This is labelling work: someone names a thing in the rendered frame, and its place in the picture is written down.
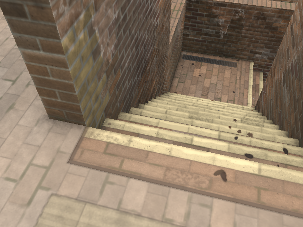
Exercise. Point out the stairs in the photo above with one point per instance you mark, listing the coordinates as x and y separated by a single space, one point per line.
209 125
257 86

